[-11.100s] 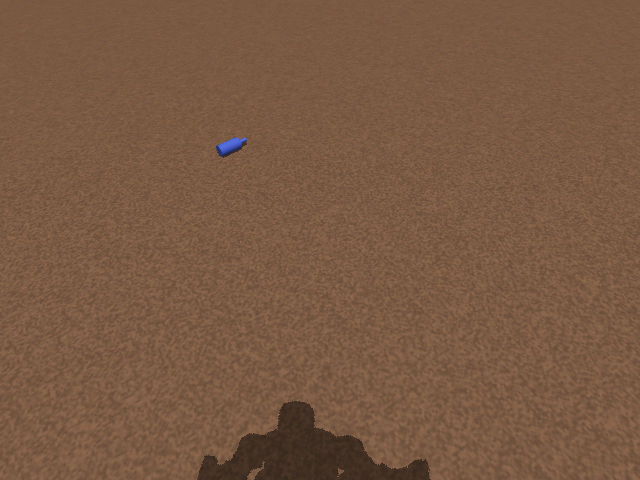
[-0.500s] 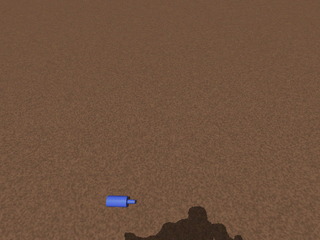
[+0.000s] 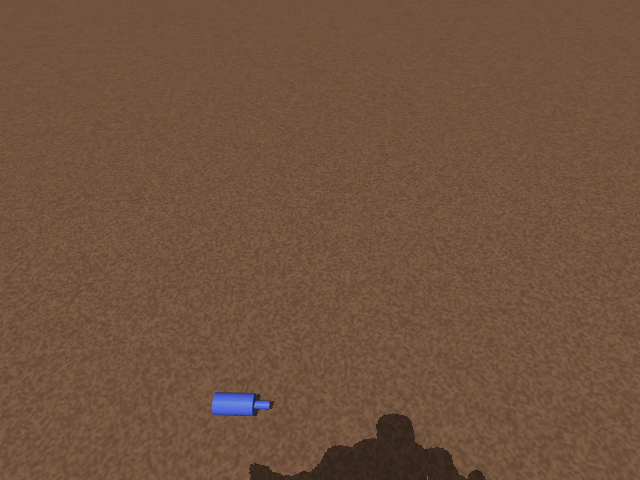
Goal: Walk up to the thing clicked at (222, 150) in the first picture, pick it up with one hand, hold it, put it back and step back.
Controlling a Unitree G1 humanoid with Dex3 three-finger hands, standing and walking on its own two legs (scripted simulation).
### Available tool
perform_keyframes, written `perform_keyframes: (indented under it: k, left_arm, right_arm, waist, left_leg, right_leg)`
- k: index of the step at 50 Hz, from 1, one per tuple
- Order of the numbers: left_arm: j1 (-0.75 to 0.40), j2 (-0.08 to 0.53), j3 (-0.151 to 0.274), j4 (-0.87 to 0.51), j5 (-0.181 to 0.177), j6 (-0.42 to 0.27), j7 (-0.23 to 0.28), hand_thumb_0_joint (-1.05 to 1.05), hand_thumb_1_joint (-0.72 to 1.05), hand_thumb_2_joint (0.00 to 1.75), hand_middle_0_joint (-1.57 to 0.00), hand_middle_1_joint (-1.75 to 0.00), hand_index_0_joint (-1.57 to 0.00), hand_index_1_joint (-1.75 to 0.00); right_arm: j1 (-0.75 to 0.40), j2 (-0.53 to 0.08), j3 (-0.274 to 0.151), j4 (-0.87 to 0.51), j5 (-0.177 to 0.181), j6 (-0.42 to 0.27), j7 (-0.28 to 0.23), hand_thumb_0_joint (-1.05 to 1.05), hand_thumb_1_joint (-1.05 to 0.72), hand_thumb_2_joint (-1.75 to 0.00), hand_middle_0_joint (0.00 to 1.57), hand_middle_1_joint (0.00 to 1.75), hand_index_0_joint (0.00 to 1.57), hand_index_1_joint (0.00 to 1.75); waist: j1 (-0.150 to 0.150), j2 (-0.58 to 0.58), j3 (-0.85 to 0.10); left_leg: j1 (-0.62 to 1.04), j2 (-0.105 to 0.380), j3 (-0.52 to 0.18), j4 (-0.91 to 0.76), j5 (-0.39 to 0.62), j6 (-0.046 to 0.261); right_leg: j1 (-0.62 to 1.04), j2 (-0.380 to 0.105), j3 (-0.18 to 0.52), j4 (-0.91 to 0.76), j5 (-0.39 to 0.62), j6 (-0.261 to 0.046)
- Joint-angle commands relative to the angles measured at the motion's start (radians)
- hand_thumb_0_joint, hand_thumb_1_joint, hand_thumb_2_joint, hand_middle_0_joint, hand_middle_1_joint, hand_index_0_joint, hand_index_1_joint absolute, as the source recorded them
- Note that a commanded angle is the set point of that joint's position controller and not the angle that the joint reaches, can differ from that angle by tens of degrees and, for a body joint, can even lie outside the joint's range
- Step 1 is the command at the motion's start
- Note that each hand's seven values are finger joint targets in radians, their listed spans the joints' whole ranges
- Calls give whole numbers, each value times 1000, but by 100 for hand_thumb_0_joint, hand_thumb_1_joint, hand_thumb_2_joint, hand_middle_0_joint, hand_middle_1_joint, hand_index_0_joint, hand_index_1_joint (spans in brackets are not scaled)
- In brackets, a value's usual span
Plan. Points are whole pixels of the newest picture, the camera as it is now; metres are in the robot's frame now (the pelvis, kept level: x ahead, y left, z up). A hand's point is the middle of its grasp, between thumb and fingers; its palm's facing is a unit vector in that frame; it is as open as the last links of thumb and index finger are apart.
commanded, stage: stand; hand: left
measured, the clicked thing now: (242, 404) +0.47 +0.28 -0.75
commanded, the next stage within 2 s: walk up in 0.60 s
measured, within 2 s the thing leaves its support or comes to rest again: neither
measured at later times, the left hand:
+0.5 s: hand out of the picture +0.07 +0.25 -0.16, palm faces -0.02 -0.94 -0.35, open 7.4 cm
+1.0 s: hand out of the picture +0.05 +0.39 -0.17, palm faces +0.01 -0.90 -0.44, open 7.4 cm
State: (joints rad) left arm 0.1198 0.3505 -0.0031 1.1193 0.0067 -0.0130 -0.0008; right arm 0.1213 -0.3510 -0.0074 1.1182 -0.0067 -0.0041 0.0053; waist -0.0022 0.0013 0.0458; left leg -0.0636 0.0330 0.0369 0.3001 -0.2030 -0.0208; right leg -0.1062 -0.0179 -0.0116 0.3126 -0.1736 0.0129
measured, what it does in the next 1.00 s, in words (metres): steps on the spot: left foot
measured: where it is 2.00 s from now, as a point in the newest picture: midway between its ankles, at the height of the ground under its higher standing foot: outside the picture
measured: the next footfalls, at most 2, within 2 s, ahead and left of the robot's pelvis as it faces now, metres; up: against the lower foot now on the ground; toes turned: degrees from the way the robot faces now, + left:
left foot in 0.88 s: +0.05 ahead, +0.22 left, +0.00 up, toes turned +0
right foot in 1.12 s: +0.05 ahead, -0.02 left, +0.00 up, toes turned +1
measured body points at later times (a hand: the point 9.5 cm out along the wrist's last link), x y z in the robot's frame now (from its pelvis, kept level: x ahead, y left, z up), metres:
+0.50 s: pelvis +0.00 +0.00 +0.00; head +0.01 +0.00 +0.45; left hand +0.07 +0.30 -0.13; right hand +0.07 -0.30 -0.13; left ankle -0.02 +0.13 -0.75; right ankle +0.00 -0.13 -0.75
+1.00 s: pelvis +0.00 +0.09 -0.02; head +0.03 +0.11 +0.43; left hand +0.05 +0.44 -0.14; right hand +0.06 -0.22 -0.14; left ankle +0.01 +0.22 -0.75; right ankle -0.01 -0.08 -0.72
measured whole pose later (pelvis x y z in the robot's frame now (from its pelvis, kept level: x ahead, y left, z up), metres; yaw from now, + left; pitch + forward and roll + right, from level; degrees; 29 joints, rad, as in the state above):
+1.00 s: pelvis +0.00 +0.09 -0.02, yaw +1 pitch -2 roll -1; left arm 0.20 0.45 0.05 1.01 0.01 0.00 0.03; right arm 0.21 -0.35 -0.07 0.96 -0.04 0.04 0.04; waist 0.01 -0.02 0.10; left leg -0.26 0.03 -0.02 0.59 -0.30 -0.01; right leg -0.32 -0.03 0.08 0.82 -0.52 -0.02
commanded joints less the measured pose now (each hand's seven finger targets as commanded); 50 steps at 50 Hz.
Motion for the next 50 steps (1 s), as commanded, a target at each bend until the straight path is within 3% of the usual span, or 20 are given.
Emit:
perform_keyframes:
  k: [1, 10, 19, 29, 30, 31, 32, 33, 34, 36, 40, 42, 43, 44, 45, 46, 47, 48, 49, 50]
  left_arm:
    - [-29, 220, 43, -59, 3, -18, 12, 0, 90, 90, -20, -30, -20, -30]
    - [-32, 219, 41, -58, 3, -18, 13, 0, 90, 90, -20, -30, -20, -30]
    - [-30, 217, 41, -62, 4, -20, 15, 0, 90, 90, -20, -30, -20, -30]
    - [-26, 218, 40, -62, 3, -20, 13, 0, 90, 90, -20, -30, -20, -30]
    - [97, 318, 90, -43, 5, -36, 42, 0, 90, 90, -20, -30, -20, -30]
    - [164, 356, 105, -42, 11, -40, 58, 0, 90, 90, -20, -30, -20, -30]
    - [172, 379, 119, -50, 20, -43, 69, 0, 90, 90, -20, -30, -20, -30]
    - [155, 394, 132, -80, 32, -46, 80, 0, 90, 90, -20, -30, -20, -30]
    - [111, 375, 134, -115, 31, -47, 83, 0, 90, 90, -20, -30, -20, -30]
    - [38, 330, 121, -166, 34, -52, 83, 0, 90, 90, -20, -30, -20, -30]
    - [32, 320, 119, -212, 47, -51, 60, 0, 90, 90, -20, -30, -20, -30]
    - [-22, 308, 112, -233, 39, -37, 41, 0, 90, 90, -20, -30, -20, -30]
    - [-38, 272, 100, -244, 33, -28, 32, 0, 90, 90, -20, -30, -20, -30]
    - [19, 187, 75, -245, 22, -16, 27, 0, 90, 90, -20, -30, -20, -30]
    - [47, 163, 67, -238, 10, -9, 34, 0, 90, 90, -20, -30, -20, -30]
    - [24, 248, 86, -210, 9, -6, 40, 0, 90, 90, -20, -30, -20, -30]
    - [61, 267, 87, -197, 4, -4, 38, 0, 90, 90, -20, -30, -20, -30]
    - [96, 236, 81, -178, -6, -6, 32, 0, 90, 90, -20, -30, -20, -30]
    - [111, 232, 80, -156, -10, -9, 31, 0, 90, 90, -20, -30, -20, -30]
    - [125, 236, 80, -141, -12, -11, 30, 0, 90, 90, -20, -30, -20, -30]
  right_arm:
    - [-34, -214, -38, -54, -4, -23, -14, 0, -90, -90, 20, 30, 20, 30]
    - [-34, -209, -36, -51, -4, -21, -13, 0, -90, -90, 20, 30, 20, 30]
    - [-37, -215, -40, -54, -4, -23, -14, 0, -90, -90, 20, 30, 20, 30]
    - [-33, -208, -38, -54, -4, -21, -13, 0, -90, -90, 20, 30, 20, 30]
    - [-43, -294, -94, -105, -50, 17, 10, 0, -90, -90, 20, 30, 20, 30]
    - [-62, -245, -87, -135, -55, 34, 19, 0, -90, -90, 20, 30, 20, 30]
    - [-69, -219, -88, -160, -55, 47, 27, 0, -90, -90, 20, 30, 20, 30]
    - [-54, -215, -95, -189, -63, 59, 36, 0, -90, -90, 20, 30, 20, 30]
    - [-29, -216, -101, -205, -61, 70, 44, 0, -90, -90, 20, 30, 20, 30]
    - [24, -224, -119, -221, -53, 77, 58, 0, -90, -90, 20, 30, 20, 30]
    - [38, -210, -128, -245, -49, 68, 64, 0, -90, -90, 20, 30, 20, 30]
    - [129, -202, -140, -207, -42, 54, 54, 0, -90, -90, 20, 30, 20, 30]
    - [201, -214, -146, -172, -38, 43, 42, 0, -90, -90, 20, 30, 20, 30]
    - [213, -270, -157, -173, -49, 29, 30, 0, -90, -90, 20, 30, 20, 30]
    - [137, -365, -159, -223, -47, 15, 25, 0, -90, -90, 20, 30, 20, 30]
    - [58, -383, -154, -238, -25, 13, 23, 0, -90, -90, 20, 30, 20, 30]
    - [16, -332, -137, -259, -31, 12, 20, 0, -90, -90, 20, 30, 20, 30]
    - [-6, -281, -116, -257, -29, 4, 10, 0, -90, -90, 20, 30, 20, 30]
    - [3, -276, -114, -254, -34, -4, 5, 0, -90, -90, 20, 30, 20, 30]
    - [21, -287, -115, -240, -30, -10, 1, 0, -90, -90, 20, 30, 20, 30]
  waist:
    - [2, -1, -72]
    - [0, -5, -61]
    - [0, 0, -81]
    - [-1, -5, -54]
    - [46, 76, -39]
    - [66, 15, -47]
    - [85, -51, -35]
    - [75, -79, -18]
    - [54, -75, -3]
    - [3, -100, 12]
    - [7, -156, 4]
    - [-37, -142, -24]
    - [-73, -94, -51]
    - [-61, 106, -54]
    - [-47, 278, -49]
    - [-32, 207, -1]
    - [2, 127, 32]
    - [27, 127, 20]
    - [24, 162, 0]
    - [19, 196, -11]
  left_leg:
    - [-1, 114, -82, -42, 161, 36]
    - [-3, 113, -86, -47, 154, 33]
    - [7, 115, -83, -31, 205, 36]
    - [-5, 111, -82, -46, 151, 34]
    - [-107, 42, -16, 97, 67, 48]
    - [-200, 13, 0, 180, -69, 36]
    - [-289, -8, -49, 339, -298, 31]
    - [-352, 24, -124, 493, -332, 34]
    - [-370, 49, -168, 605, -326, 37]
    - [-360, 78, -196, 651, -292, 32]
    - [-254, 65, -116, 412, -298, 21]
    - [-102, 2, -24, 206, -142, 16]
    - [18, -27, -1, 106, -39, 15]
    - [41, 96, -198, -37, -80, 44]
    - [-116, 281, -506, -129, -252, 143]
    - [-290, 332, -566, -137, -405, 253]
    - [-263, 278, -436, -76, -321, 240]
    - [-192, 223, -339, -7, -151, 206]
    - [-144, 207, -301, 34, -40, 180]
    - [-142, 221, -288, 52, 56, 184]
  right_leg:
    - [26, -125, 90, -26, 203, -34]
    - [17, -120, 86, -34, 183, -34]
    - [26, -124, 83, -25, 236, -33]
    - [8, -120, 85, -37, 178, -32]
    - [78, -171, 151, -33, 130, -68]
    - [131, -252, 240, -54, 124, -113]
    - [135, -336, 350, -77, 101, -185]
    - [94, -411, 404, -76, 80, -256]
    - [39, -409, 367, -70, 41, -273]
    - [-39, -356, 276, -72, -2, -258]
    - [-115, -271, 148, 11, 26, -211]
    - [-198, -202, 70, 128, -36, -163]
    - [-265, -157, 29, 249, -49, -121]
    - [-331, -35, -30, 454, -186, -71]
    - [-349, 55, 23, 522, -437, -35]
    - [-245, 12, 101, 606, -469, -41]
    - [-263, -4, 114, 622, -422, -42]
    - [-289, 2, 127, 596, -384, -40]
    - [-286, -4, 118, 538, -352, -42]
    - [-246, -7, 91, 468, -316, -35]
